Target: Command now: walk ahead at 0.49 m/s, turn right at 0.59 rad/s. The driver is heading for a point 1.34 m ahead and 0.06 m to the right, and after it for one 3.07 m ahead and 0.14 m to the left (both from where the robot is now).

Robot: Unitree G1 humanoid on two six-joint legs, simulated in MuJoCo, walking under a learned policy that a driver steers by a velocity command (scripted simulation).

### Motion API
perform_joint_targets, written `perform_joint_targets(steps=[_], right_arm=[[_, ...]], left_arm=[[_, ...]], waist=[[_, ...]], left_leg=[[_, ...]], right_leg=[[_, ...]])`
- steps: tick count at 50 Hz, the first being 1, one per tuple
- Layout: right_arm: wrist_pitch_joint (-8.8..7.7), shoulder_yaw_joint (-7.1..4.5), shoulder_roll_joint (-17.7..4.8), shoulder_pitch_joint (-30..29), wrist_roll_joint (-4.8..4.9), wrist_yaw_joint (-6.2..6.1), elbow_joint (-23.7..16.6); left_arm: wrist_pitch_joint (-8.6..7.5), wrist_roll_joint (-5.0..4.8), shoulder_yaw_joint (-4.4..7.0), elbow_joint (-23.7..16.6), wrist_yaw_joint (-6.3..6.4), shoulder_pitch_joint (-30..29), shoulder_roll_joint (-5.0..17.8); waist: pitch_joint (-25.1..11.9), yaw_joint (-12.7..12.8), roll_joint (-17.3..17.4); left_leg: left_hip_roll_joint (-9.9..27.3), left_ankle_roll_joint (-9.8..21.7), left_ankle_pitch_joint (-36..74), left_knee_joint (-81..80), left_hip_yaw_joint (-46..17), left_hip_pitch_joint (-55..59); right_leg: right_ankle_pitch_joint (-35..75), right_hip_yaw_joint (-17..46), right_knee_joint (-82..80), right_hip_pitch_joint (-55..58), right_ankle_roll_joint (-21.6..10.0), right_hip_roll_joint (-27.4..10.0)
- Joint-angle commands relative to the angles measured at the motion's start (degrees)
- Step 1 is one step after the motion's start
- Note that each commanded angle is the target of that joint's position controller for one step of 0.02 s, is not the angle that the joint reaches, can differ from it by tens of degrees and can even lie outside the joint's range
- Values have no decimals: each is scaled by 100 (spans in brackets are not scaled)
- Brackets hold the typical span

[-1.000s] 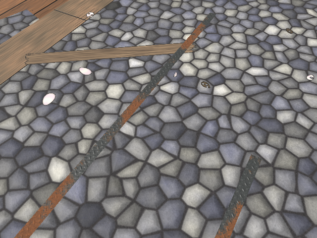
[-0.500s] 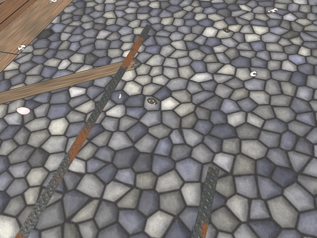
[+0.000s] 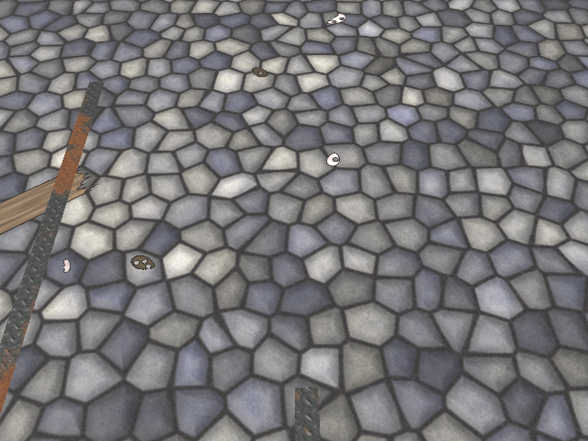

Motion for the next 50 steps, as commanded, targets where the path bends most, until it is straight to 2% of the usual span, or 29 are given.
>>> perform_joint_targets(steps=[1,5,9,12,14,16,17,18,19,20,21,22,23,24,25,27,29,31,34,37,40,42,43,45,46,47,48,49,50], right_arm=[[-99,-132,-480,91,5,23,-142],[-105,-238,-779,251,17,13,13],[-7,-256,-946,372,37,-23,56],[90,-279,-1096,645,108,-40,129],[174,-311,-1195,742,166,-45,176],[259,-350,-1330,693,199,-69,162],[299,-363,-1386,699,213,-86,165],[348,-337,-1350,638,217,-109,157],[329,-233,-1114,720,119,-130,84],[179,77,-209,1412,-89,-8,-178],[-32,8,-674,1130,170,80,-32],[-76,-110,-1014,468,424,101,-208],[-80,-65,-900,259,381,68,-269],[-29,-78,-865,198,254,32,-198],[68,-112,-859,406,225,33,-131],[256,-111,-678,709,234,32,0],[365,-113,-566,593,230,-1,-15],[384,-127,-510,331,219,-16,-87],[334,-129,-436,31,190,40,-177],[310,-58,-272,-471,158,138,-356],[293,-4,-184,-885,150,250,-614],[281,2,-184,-1078,156,342,-810],[280,-10,-208,-1069,168,384,-886],[311,-96,-379,-761,182,413,-951],[332,-188,-554,-265,196,401,-889],[337,-345,-856,579,202,345,-723],[389,-524,-1302,1452,169,216,-572],[360,-595,-1839,1397,155,158,-603],[318,-492,-1444,1655,127,154,-675]], left_arm=[[35,-23,65,-447,-27,208,147],[69,51,44,-805,-42,-314,172],[-20,44,-9,-1067,-207,-1038,132],[-14,29,-37,-1343,-324,-1593,116],[4,19,-19,-1520,-385,-1780,183],[26,38,57,-1607,-413,-1636,335],[38,62,135,-1560,-401,-1280,463],[41,60,288,-1323,-369,-376,686],[72,56,495,-1026,-261,719,1114],[41,50,568,-998,-197,758,1836],[-21,88,419,-1068,-211,1131,1324],[-86,168,316,-989,-252,865,1045],[-114,141,261,-1015,-255,405,903],[-139,156,189,-1050,-260,-32,668],[-184,199,135,-1066,-263,-272,503],[-304,206,142,-963,-263,-373,485],[-392,249,170,-813,-227,-310,544],[-403,284,179,-672,-157,-159,534],[-393,267,169,-568,-79,-155,547],[-372,239,187,-412,-20,-6,634],[-278,195,217,-207,15,267,697],[-177,159,237,-139,43,311,755],[-128,151,245,-144,63,243,806],[-47,135,282,-195,129,106,992],[-3,132,296,-219,160,27,1079],[17,105,294,-248,178,-114,1130],[-49,131,239,-336,187,-129,1042],[-225,323,-55,-581,38,571,50],[-490,116,-31,-671,-83,79,474]], waist=[[-216,35,618],[-45,-18,427],[62,-274,415],[207,-486,439],[286,-493,489],[128,-296,636],[-143,-56,717],[-596,472,620],[-1182,929,200],[-1733,257,-1501],[-2685,679,-889],[-1781,737,-465],[-1244,501,-176],[-895,286,35],[-768,50,-78],[-642,-138,-115],[-364,-152,-41],[-156,-57,-43],[-25,36,-99],[206,263,-67],[391,447,-15],[416,461,-36],[355,385,-91],[-41,126,-369],[-353,-169,-483],[-799,-661,-398],[-1306,-1084,95],[-1801,-301,1649],[-2587,-734,1116]], left_leg=[[1620,952,202,-1484,-1407,794],[1728,1075,954,-1638,-724,959],[1561,855,1225,-1520,47,1199],[1686,742,1070,-1404,255,1578],[1833,642,1256,-1218,347,1940],[1880,519,2656,-638,550,2162],[1844,466,3644,-2,653,2137],[1661,341,4201,1127,837,1842],[1434,108,3125,2734,874,558],[448,-230,-2159,4934,615,-2115],[284,-138,-2613,5757,-701,-2555],[547,-38,-2108,5854,-731,-2999],[827,16,-1574,5422,-696,-2840],[1032,-10,-1227,5054,-719,-2505],[1175,-23,-951,4825,-812,-2092],[1176,-93,-625,4599,-813,-1743],[1084,-167,-243,4299,-940,-1959],[946,-224,293,3819,-1115,-2350],[769,-209,1244,2781,-1061,-2418],[713,-139,1670,1966,-732,-2435],[676,-9,1363,1516,-500,-2771],[602,103,866,1365,-267,-2884],[501,192,583,1289,-106,-2711],[117,421,-5,1342,290,-1924],[-100,567,-244,1364,397,-1246],[-293,783,30,988,349,7],[243,1104,242,703,-684,1734],[1799,2223,-13,491,-3874,3802],[2120,2504,-642,-342,-5232,4315]], right_leg=[[357,177,-15,-967,24,-679],[1117,204,-796,-1564,131,-779],[2200,-179,-2165,-1415,100,-678],[2152,-480,-2810,-1366,31,-583],[1717,-617,-3071,-1377,-92,-502],[1095,-895,-3243,-914,-298,-215],[849,-1057,-3331,-282,-433,44],[1124,-1180,-3737,947,-625,363],[1363,-485,-3777,2831,-888,74],[790,2712,-4208,4888,-1858,-1687],[359,4198,-5170,5095,-2117,-2217],[975,3161,-5169,4536,-1740,-2039],[1603,2271,-5136,3602,-1509,-1835],[2055,1623,-5221,2810,-1332,-1592],[2237,1188,-5416,2294,-1228,-1416],[2398,700,-5807,1853,-1202,-1299],[2692,177,-6026,1706,-1120,-1239],[2838,-225,-6117,1863,-994,-1168],[2724,-728,-6215,2079,-761,-1053],[2723,-1021,-6300,2361,-629,-1138],[3122,-1192,-6071,3037,-608,-1357],[3669,-1284,-5773,3418,-588,-1490],[4310,-1376,-5538,3487,-538,-1505],[6293,-1535,-4785,3542,-408,-1487],[7026,-1584,-4073,3453,-344,-1452],[6917,-1674,-2940,3002,-204,-1277],[5171,-1661,-1241,1699,34,-988],[-1080,-1089,910,-1002,409,290],[-1395,215,1574,-1744,299,408]])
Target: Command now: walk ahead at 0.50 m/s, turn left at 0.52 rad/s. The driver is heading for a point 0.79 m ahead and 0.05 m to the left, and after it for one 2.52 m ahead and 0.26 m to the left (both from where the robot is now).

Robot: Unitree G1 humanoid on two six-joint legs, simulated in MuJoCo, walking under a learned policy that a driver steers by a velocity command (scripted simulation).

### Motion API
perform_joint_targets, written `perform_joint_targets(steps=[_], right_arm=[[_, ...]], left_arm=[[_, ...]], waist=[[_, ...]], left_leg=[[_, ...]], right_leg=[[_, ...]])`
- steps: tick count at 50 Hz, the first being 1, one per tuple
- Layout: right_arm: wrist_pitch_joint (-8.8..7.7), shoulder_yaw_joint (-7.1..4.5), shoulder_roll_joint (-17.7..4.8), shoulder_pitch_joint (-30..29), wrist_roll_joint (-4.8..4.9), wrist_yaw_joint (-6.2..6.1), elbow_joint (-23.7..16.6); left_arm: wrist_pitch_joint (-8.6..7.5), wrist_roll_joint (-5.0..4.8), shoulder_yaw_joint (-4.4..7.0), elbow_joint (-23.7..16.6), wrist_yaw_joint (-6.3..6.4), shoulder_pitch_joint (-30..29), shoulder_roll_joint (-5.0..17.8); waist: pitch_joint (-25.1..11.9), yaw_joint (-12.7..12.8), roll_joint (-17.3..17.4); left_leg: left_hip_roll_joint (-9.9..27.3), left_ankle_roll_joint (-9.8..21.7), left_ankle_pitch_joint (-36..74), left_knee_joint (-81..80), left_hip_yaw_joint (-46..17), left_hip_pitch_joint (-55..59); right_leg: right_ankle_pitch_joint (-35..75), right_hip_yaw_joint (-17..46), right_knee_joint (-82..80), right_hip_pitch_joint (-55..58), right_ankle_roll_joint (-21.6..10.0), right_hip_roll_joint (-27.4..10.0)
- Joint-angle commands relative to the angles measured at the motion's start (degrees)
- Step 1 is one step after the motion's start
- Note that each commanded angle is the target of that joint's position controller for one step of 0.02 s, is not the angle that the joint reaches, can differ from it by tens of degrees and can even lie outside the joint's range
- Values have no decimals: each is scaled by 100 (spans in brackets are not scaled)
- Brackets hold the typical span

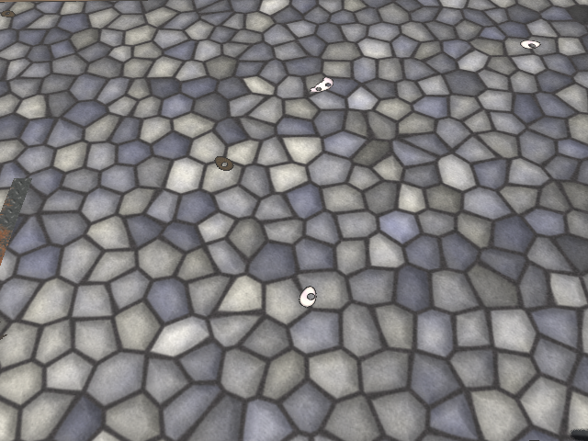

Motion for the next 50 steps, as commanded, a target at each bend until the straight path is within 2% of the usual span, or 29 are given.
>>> perform_joint_targets(steps=[1,2,3,4,7,9,12,15,18,20,21,22,23,24,25,26,27,30,33,35,37,40,42,44,45,46,47,48,50], right_arm=[[-61,-370,-1100,1809,-41,-129,-32],[-74,-310,-902,1367,16,-129,-119],[-68,-255,-729,965,22,-130,-228],[-64,-204,-611,771,-41,-153,-340],[-85,-240,-766,734,-40,-223,-369],[-66,-285,-936,850,-21,-302,-322],[18,-293,-966,1115,45,-372,-235],[81,-292,-986,1406,63,-385,-159],[112,-280,-934,1408,46,-410,-151],[107,-223,-752,1283,2,-402,-182],[74,-115,-478,1231,-55,-373,-263],[17,2,-133,1999,-15,-373,-305],[-26,15,-320,2280,105,-368,-245],[-25,-101,-825,1718,140,-365,-251],[-12,-114,-888,1113,62,-363,-385],[-22,-102,-800,785,-40,-348,-489],[-31,-111,-708,747,-80,-325,-516],[-10,-41,-406,919,-55,-280,-453],[-48,57,-242,438,-102,-271,-578],[-85,98,-172,82,-85,-241,-624],[-106,97,-199,-251,-46,-207,-681],[-169,61,-282,-698,-1,-147,-862],[-229,2,-418,-637,5,-113,-890],[-262,-147,-670,152,-36,-156,-663],[-265,-275,-968,986,-111,-222,-504],[-216,-403,-1503,1837,-258,-292,-439],[-152,-374,-1366,2075,-214,-270,-320],[-146,-259,-984,1836,-140,-261,-298],[-166,-123,-594,1103,-120,-229,-296]], left_arm=[[-543,-258,54,-963,-185,-569,774],[-585,-194,25,-1018,-158,-719,735],[-564,-36,61,-979,-109,-770,751],[-492,38,109,-980,-99,-642,802],[-290,107,81,-1033,-74,-513,607],[-243,129,12,-1168,-50,-907,454],[-267,91,-66,-1291,-91,-1575,297],[-325,-17,-27,-1423,-169,-2001,437],[-414,-44,90,-1421,-233,-1873,689],[-479,13,194,-1227,-220,-1149,813],[-509,115,269,-1156,-186,-437,1034],[-476,209,402,-1009,-170,339,1542],[-410,36,419,-741,-241,714,1407],[-388,-53,291,-839,-229,432,931],[-332,-20,214,-887,-212,97,741],[-299,22,151,-884,-218,-139,626],[-297,48,106,-867,-218,-284,532],[-325,6,95,-742,-233,-287,551],[-300,-36,161,-595,-199,-168,827],[-254,-74,173,-500,-186,-61,920],[-216,-116,173,-387,-189,128,988],[-128,-171,164,-213,-192,462,1013],[-63,-181,193,-175,-161,456,1111],[-20,-170,178,-176,-130,348,1100],[-44,-109,90,-241,-133,271,866],[-125,-27,-78,-439,-132,532,321],[-199,-148,-106,-442,-123,831,322],[-191,-260,56,-441,-119,520,844],[-112,-190,86,-559,-112,-19,802]], waist=[[-1790,-885,509],[-1179,-595,-41],[-799,-340,-263],[-672,-138,-198],[-479,51,-23],[-346,-43,76],[-377,-358,340],[-420,-555,489],[-451,-407,642],[-685,-18,716],[-1300,323,456],[-2166,229,-901],[-2221,254,-1942],[-1338,400,-1094],[-770,388,-601],[-355,275,-373],[-217,102,-442],[-262,-78,-682],[-233,33,-531],[-206,166,-529],[-159,305,-546],[-21,410,-546],[-43,259,-611],[-441,-231,-564],[-1036,-643,-403],[-1998,-826,729],[-2470,-769,1649],[-1670,-772,1005],[-688,-467,538]], left_leg=[[2033,1578,-267,-1884,-4278,5044],[1768,1322,222,-1912,-3524,4076],[1535,1165,849,-1990,-3014,3212],[1373,1132,1255,-2142,-2700,2653],[1150,1111,1985,-2353,-2202,1801],[914,962,2057,-2366,-1843,1422],[580,608,1505,-2135,-1609,1287],[748,500,918,-1880,-2070,1624],[1034,371,632,-1425,-2643,2204],[860,170,1246,-798,-2560,2237],[594,-28,1130,358,-2229,1839],[-179,-464,-497,2339,-1522,138],[-231,-594,-2397,3464,-1374,-1175],[80,-581,-1990,3913,-1539,-1628],[295,-569,-1518,3883,-1297,-1629],[453,-561,-1217,3564,-1168,-1507],[649,-558,-979,3208,-1117,-1262],[790,-627,-759,2523,-805,-820],[866,-724,-104,1432,-644,-792],[801,-746,491,664,-536,-557],[684,-772,892,106,-439,-307],[530,-726,842,-421,-446,-111],[459,-622,578,-748,-484,204],[301,-433,516,-1129,-338,1532],[756,-198,630,-1004,-710,2867],[2233,416,453,-939,-2513,5036],[2842,882,-503,-1629,-4226,5313],[2631,707,-1066,-1823,-3764,4664],[2162,451,-669,-2209,-2462,3241]], right_leg=[[175,1452,2934,-4228,-164,141],[679,1371,2336,-4060,-215,-125],[877,1278,1845,-3702,-156,-287],[1023,1291,1601,-3302,-93,-399],[1280,1081,807,-2969,175,-444],[1891,927,-31,-2879,322,-326],[3120,842,-1463,-2422,348,-6],[3327,935,-2155,-2232,317,199],[2843,1087,-2549,-2054,83,197],[2835,928,-2889,-1075,-227,178],[2780,1467,-2740,137,-581,-452],[2317,3546,-2791,2240,-1502,-1691],[724,5436,-3531,2655,-1941,-2267],[-93,4960,-3713,2013,-1678,-2034],[238,4099,-3751,1270,-1444,-1770],[902,3509,-3897,561,-1387,-1515],[1418,3115,-4022,141,-1326,-1315],[2390,2364,-4292,-304,-1360,-1036],[3038,1881,-4437,-321,-1403,-1026],[3097,1574,-4454,-337,-1301,-927],[3049,1416,-4408,-293,-1227,-899],[2988,1663,-4200,-74,-1176,-1053],[3021,1871,-3944,101,-1075,-1166],[3800,1734,-3143,-82,-859,-930],[3663,1469,-1986,-670,-642,-598],[1850,929,158,-2573,-232,101],[-379,1264,1386,-3587,-142,307],[-48,1480,1923,-4005,-144,2],[820,1266,1701,-3863,-136,-373]])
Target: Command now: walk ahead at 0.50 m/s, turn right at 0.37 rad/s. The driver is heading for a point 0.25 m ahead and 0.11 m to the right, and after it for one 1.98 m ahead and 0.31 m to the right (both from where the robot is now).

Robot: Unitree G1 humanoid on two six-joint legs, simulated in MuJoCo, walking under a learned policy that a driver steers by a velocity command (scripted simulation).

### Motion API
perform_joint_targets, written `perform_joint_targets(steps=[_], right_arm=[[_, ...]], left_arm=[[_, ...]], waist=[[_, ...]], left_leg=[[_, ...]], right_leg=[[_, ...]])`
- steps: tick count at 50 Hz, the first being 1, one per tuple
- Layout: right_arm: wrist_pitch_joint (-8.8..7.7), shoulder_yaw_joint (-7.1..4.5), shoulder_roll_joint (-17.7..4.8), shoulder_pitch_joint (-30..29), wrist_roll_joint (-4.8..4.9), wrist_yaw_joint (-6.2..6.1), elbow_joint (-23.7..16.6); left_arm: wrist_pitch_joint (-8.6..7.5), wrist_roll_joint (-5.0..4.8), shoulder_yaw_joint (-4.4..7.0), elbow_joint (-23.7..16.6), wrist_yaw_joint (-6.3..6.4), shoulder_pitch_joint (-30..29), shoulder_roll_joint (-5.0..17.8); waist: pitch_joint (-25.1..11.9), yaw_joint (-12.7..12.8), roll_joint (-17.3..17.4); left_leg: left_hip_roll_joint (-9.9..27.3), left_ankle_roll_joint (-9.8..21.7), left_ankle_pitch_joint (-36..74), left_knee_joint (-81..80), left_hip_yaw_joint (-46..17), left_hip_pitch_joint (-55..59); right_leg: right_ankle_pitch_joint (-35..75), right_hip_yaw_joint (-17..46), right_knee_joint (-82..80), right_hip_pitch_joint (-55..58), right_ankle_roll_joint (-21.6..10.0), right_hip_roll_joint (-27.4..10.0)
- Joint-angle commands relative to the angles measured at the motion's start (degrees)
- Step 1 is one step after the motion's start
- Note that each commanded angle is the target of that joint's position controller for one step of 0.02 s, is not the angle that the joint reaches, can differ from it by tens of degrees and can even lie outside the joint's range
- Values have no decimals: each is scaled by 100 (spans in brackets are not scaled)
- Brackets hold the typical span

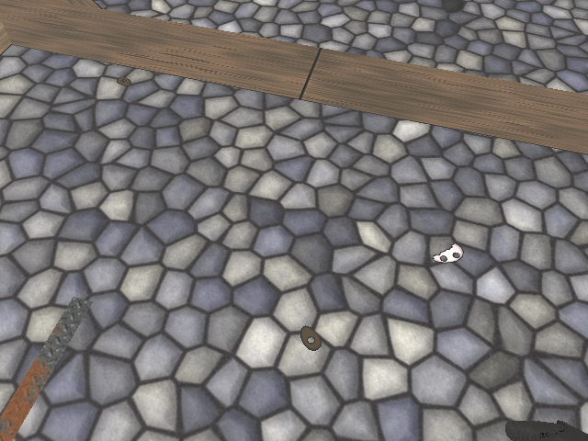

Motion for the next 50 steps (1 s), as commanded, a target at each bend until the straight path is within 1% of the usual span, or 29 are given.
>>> perform_joint_targets(steps=[1,3,6,9,11,13,16,18,19,20,21,22,23,24,25,26,27,28,30,33,36,38,42,44,46,47,48,49,50], right_arm=[[-35,-207,-554,802,-10,-1,76],[-118,-240,-542,571,-38,4,168],[-185,-318,-692,612,-65,-46,353],[-145,-364,-836,706,-55,-112,507],[-107,-395,-959,819,-24,-146,589],[-54,-433,-1078,1002,24,-165,695],[59,-489,-1216,1160,122,-166,829],[137,-532,-1376,1113,164,-185,847],[182,-554,-1463,1074,188,-204,839],[234,-545,-1468,981,213,-221,820],[221,-470,-1307,1060,152,-250,771],[114,-216,-503,1474,-118,-199,447],[-128,-164,-657,1201,33,-131,320],[-254,-268,-1047,589,266,-72,164],[-321,-220,-970,434,254,-77,120],[-330,-232,-956,424,103,-125,193],[-277,-288,-1041,497,8,-141,232],[-193,-302,-1031,627,-3,-119,271],[-55,-255,-831,826,-19,-93,409],[37,-164,-626,375,0,-94,330],[22,-117,-566,-84,71,-34,277],[5,-95,-549,-371,124,20,202],[-6,-91,-582,-743,170,156,0],[-16,-91,-586,-772,158,237,-97],[-6,-141,-688,-461,124,276,-96],[19,-222,-831,-57,103,259,-24],[36,-360,-1056,721,92,223,162],[65,-498,-1455,1621,91,153,295],[43,-593,-1948,1856,123,141,301]], left_arm=[[-29,39,194,-616,30,-425,587],[108,19,170,-584,12,-293,340],[187,59,173,-736,16,-552,244],[161,68,131,-877,-76,-974,145],[142,80,89,-1021,-161,-1421,80],[143,77,68,-1194,-233,-1801,68],[156,66,90,-1436,-318,-2136,164],[178,81,165,-1523,-346,-2026,306],[199,87,245,-1482,-339,-1689,441],[208,71,391,-1292,-311,-897,666],[248,61,607,-1025,-216,102,1089],[252,6,740,-995,-118,199,1829],[142,52,634,-1239,-154,289,1647],[61,105,512,-1178,-186,169,1211],[18,81,455,-1170,-178,-76,1014],[13,82,392,-1234,-165,-510,824],[8,136,325,-1337,-143,-806,641],[9,183,295,-1403,-123,-954,580],[-47,188,268,-1308,-87,-944,547],[-96,191,276,-1092,-20,-709,679],[-117,197,250,-935,-2,-570,706],[-141,195,258,-809,-9,-451,781],[-96,185,285,-533,-15,-247,820],[-33,165,309,-456,17,-244,861],[31,154,341,-480,69,-415,966],[71,154,356,-507,104,-491,1031],[123,150,334,-547,145,-591,1009],[102,230,256,-661,202,-520,864],[-52,346,26,-861,95,144,171]], waist=[[-263,-459,841],[-88,-244,859],[50,-193,559],[136,-305,477],[260,-477,419],[383,-617,374],[482,-672,408],[279,-501,564],[9,-280,667],[-404,190,597],[-936,627,307],[-1257,123,-1325],[-2348,293,-1077],[-1708,465,-546],[-1132,281,-316],[-743,4,38],[-590,-211,-27],[-537,-352,-91],[-487,-429,-58],[-198,-258,-130],[-5,-17,-190],[139,130,-186],[394,276,-109],[387,230,-135],[105,8,-274],[-224,-217,-357],[-669,-652,-244],[-1271,-1009,201],[-1900,-563,1682]], left_leg=[[1631,978,-189,-1791,-1891,1973],[1504,962,441,-2117,-1264,1406],[1523,1002,1305,-2251,-593,1407],[1408,894,1513,-2280,14,1568],[1411,825,1470,-2296,301,1639],[1517,780,1423,-2267,453,1906],[1681,652,1758,-1989,624,2481],[1692,526,3326,-1378,809,2710],[1645,453,4312,-764,910,2738],[1462,313,4807,321,1091,2502],[1226,67,3941,1841,1143,1428],[278,-340,-1046,4038,1000,-1199],[-271,-365,-2411,5065,-516,-2058],[64,-227,-1899,5074,-805,-2621],[304,-110,-1423,4621,-753,-2568],[516,-115,-1098,4098,-745,-2202],[646,-135,-892,3739,-775,-1743],[693,-175,-757,3569,-753,-1455],[725,-314,-503,3177,-569,-1257],[769,-423,501,2299,-472,-1454],[670,-327,1627,1241,-395,-1388],[579,-251,1992,781,-338,-1354],[437,-20,1587,317,-406,-1846],[338,131,1092,202,-356,-1938],[73,316,552,162,-69,-1360],[-157,426,357,179,143,-734],[-410,595,558,-44,279,362],[273,948,898,-11,-809,2078],[1676,2096,29,-448,-3933,4181]], right_leg=[[632,235,675,-2216,1,-618],[969,213,547,-1824,65,-692],[1553,301,137,-2087,156,-706],[2412,160,-868,-2065,135,-673],[2791,-77,-1511,-1929,76,-626],[2773,-243,-1940,-1941,-13,-595],[2248,-458,-2340,-1996,-222,-511],[1651,-777,-2451,-1510,-436,-217],[1370,-969,-2468,-965,-565,27],[1545,-1111,-2800,109,-748,332],[1821,-671,-2958,1841,-994,304],[1419,2265,-3301,3751,-1888,-1238],[577,4611,-4361,4387,-2534,-1948],[800,3846,-4510,4098,-2154,-1785],[1182,3059,-4452,3323,-1933,-1533],[1745,2478,-4457,2462,-1734,-1296],[2314,2088,-4562,1832,-1657,-1122],[2579,1902,-4693,1470,-1650,-1056],[3270,1411,-4855,1090,-1672,-1021],[3475,765,-5081,924,-1498,-888],[2944,316,-5226,1033,-1225,-768],[2607,216,-5327,1206,-1160,-883],[2806,56,-5173,2139,-1089,-1238],[3411,-52,-4901,2557,-988,-1377],[5064,-277,-4335,2699,-824,-1344],[6136,-410,-3753,2699,-729,-1259],[6673,-674,-2675,2412,-558,-1020],[5332,-830,-1043,1167,-318,-823],[539,-624,1135,-1408,128,437]])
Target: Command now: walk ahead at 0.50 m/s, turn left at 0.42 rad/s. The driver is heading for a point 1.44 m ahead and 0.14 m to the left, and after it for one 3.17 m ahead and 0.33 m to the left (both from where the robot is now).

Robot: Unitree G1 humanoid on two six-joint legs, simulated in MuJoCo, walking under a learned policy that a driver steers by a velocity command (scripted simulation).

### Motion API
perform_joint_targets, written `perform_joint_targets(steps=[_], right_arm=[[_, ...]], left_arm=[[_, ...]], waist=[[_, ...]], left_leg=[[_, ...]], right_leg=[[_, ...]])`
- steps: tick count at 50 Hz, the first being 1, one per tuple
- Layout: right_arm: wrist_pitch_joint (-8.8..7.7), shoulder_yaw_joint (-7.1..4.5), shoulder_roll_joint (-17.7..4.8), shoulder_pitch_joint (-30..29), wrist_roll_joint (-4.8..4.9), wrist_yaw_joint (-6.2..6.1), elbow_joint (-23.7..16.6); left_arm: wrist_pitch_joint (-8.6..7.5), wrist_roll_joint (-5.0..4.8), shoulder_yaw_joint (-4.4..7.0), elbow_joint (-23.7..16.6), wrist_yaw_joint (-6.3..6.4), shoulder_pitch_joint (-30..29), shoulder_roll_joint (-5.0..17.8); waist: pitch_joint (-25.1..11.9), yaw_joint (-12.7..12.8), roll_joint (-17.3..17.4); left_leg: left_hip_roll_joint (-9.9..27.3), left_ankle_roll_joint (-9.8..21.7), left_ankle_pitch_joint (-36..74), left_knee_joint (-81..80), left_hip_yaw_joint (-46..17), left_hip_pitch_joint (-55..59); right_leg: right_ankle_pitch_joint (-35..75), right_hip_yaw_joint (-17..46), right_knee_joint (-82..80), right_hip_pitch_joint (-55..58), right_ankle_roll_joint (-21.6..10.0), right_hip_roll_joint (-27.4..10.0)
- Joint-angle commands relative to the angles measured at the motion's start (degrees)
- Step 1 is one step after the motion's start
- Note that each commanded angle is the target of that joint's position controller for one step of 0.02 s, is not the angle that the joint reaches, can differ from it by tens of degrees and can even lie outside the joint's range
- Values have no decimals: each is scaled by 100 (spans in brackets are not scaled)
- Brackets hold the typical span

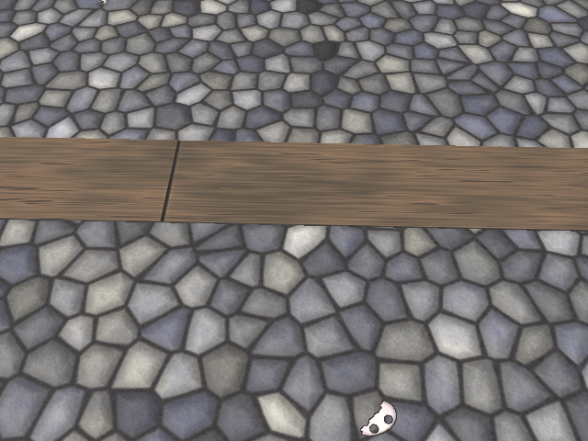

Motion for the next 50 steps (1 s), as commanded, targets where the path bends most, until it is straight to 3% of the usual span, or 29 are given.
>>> perform_joint_targets(steps=[1,2,3,4,5,7,9,14,16,19,21,22,23,24,25,26,27,28,29,32,37,42,44,45,46,47,48,49,50], right_arm=[[-16,-406,-1200,2001,75,-90,-24],[0,-350,-1024,1724,32,-131,-80],[17,-328,-957,1393,5,-158,-173],[36,-287,-848,1082,-15,-167,-246],[36,-241,-754,906,-74,-189,-333],[47,-249,-768,770,-53,-223,-394],[41,-283,-890,828,-30,-285,-358],[139,-329,-1005,1202,49,-403,-186],[182,-337,-1014,1402,75,-415,-103],[242,-334,-959,1471,80,-437,-70],[270,-321,-883,1316,48,-437,-100],[254,-248,-669,1318,11,-421,-123],[223,-123,-356,1366,-76,-400,-207],[159,-22,-62,2238,82,-395,-275],[130,-95,-587,2204,137,-408,-129],[132,-176,-885,1510,111,-399,-191],[129,-171,-845,1077,37,-405,-294],[96,-174,-772,803,-35,-388,-385],[84,-175,-683,782,-37,-352,-408],[101,-93,-385,818,-27,-292,-406],[11,46,-167,-105,-69,-234,-621],[-104,-31,-388,-673,10,-150,-797],[-144,-113,-538,-373,11,-155,-723],[-146,-209,-698,112,-16,-197,-572],[-150,-325,-970,875,-93,-260,-442],[-94,-451,-1481,1672,-219,-322,-375],[-25,-430,-1360,1915,-174,-287,-237],[-21,-317,-971,1645,-103,-275,-225],[-25,-245,-752,1307,-73,-270,-238]], left_arm=[[-388,3,-42,-617,-105,198,471],[-518,-201,14,-828,-180,-333,719],[-586,-178,-22,-918,-173,-648,668],[-597,-39,5,-951,-142,-811,665],[-549,29,45,-970,-122,-744,690],[-432,68,41,-962,-100,-526,584],[-345,86,-3,-996,-63,-634,447],[-384,32,-100,-1199,-99,-1670,213],[-424,-32,-74,-1277,-140,-1942,285],[-494,-68,24,-1307,-194,-1975,492],[-545,-75,109,-1171,-191,-1464,603],[-574,-6,183,-1054,-162,-938,740],[-586,89,256,-982,-122,-112,1014],[-501,115,396,-684,-155,446,1481],[-480,-73,307,-691,-198,461,985],[-457,-86,210,-726,-183,218,638],[-420,-16,160,-764,-182,-52,560],[-396,7,122,-724,-184,-216,467],[-399,43,75,-705,-176,-291,381],[-419,-43,79,-568,-187,-255,425],[-332,-146,154,-341,-150,-37,783],[-201,-226,179,-113,-117,405,909],[-144,-224,196,-87,-83,354,961],[-135,-198,165,-87,-74,358,880],[-157,-134,74,-154,-83,295,632],[-229,-65,-90,-341,-78,600,95],[-289,-194,-103,-374,-62,884,142],[-273,-295,54,-360,-57,581,658],[-239,-289,83,-434,-58,233,696]], waist=[[-2341,-840,1163],[-1501,-902,854],[-1031,-762,218],[-601,-555,-100],[-501,-353,18],[-390,-160,222],[-263,-146,229],[-159,-556,406],[-160,-657,456],[-184,-579,575],[-292,-266,722],[-663,-30,666],[-1409,296,113],[-1956,-19,-1790],[-1615,137,-1405],[-850,295,-794],[-477,229,-398],[-165,144,-320],[-101,-2,-429],[-124,-140,-628],[12,99,-464],[84,169,-520],[-28,-114,-551],[-291,-366,-501],[-840,-755,-330],[-1787,-920,840],[-2182,-855,1764],[-1371,-846,1115],[-814,-739,880]], left_leg=[[1996,1752,-1264,-1448,-4846,5396],[1852,1466,-1239,-1565,-4053,4832],[1638,1294,-845,-1603,-3449,4028],[1447,1202,-202,-1710,-3013,3214],[1290,1183,290,-1844,-2734,2704],[1140,1242,801,-2016,-2455,2170],[997,1223,1145,-2094,-2089,1731],[551,769,616,-1934,-1692,1331],[643,710,357,-1765,-1960,1532],[836,600,107,-1297,-2526,2101],[825,461,355,-863,-2628,2211],[588,299,673,-247,-2401,2083],[263,95,-19,1236,-1936,1466],[-544,-313,-2425,3037,-1176,-543],[-159,-380,-2673,3805,-1325,-1334],[26,-393,-2139,3998,-1313,-1536],[197,-402,-1760,3895,-1105,-1424],[332,-410,-1504,3584,-1042,-1373],[484,-403,-1341,3322,-978,-1118],[608,-483,-1242,2562,-660,-824],[573,-585,101,699,-376,-327],[306,-568,456,-297,-422,316],[253,-436,323,-651,-388,977],[197,-315,211,-794,-311,1782],[677,-79,217,-696,-684,3007],[2088,520,-100,-674,-2409,5057],[2663,981,-1240,-1366,-4099,5230],[2444,820,-1862,-1580,-3677,4564],[2229,664,-1722,-1709,-2933,3894]], right_leg=[[-381,1006,4310,-4088,115,308],[32,1064,4284,-4535,22,-13],[442,971,3877,-4424,-22,-262],[671,898,3321,-4180,19,-419],[819,911,3030,-3795,63,-536],[867,823,2559,-3520,230,-578],[1178,677,1974,-3442,411,-535],[3089,581,-57,-2782,547,-138],[3193,655,-424,-2648,517,-30],[2706,840,-857,-2507,345,12],[2484,715,-1129,-1886,107,-6],[2514,771,-1196,-1000,-113,-207],[2282,1664,-1089,380,-508,-1120],[1163,4277,-1518,2064,-1543,-2258],[-150,4986,-1860,1950,-1563,-2378],[-114,4133,-1945,1304,-1315,-2090],[530,3426,-2010,674,-1165,-1834],[1206,2968,-2122,183,-1153,-1631],[1688,2588,-2239,-144,-1095,-1449],[2459,2011,-2510,-498,-1196,-1295],[2871,1327,-2705,-838,-1126,-1102],[2651,1582,-2366,-646,-950,-1262],[2719,1671,-1997,-628,-786,-1277],[3140,1549,-1490,-777,-652,-1066],[2941,1299,-367,-1312,-442,-732],[1215,693,1697,-3071,-44,-43],[-684,889,2930,-4026,42,84],[-333,1090,3472,-4417,36,-221],[130,956,3494,-4466,22,-417]])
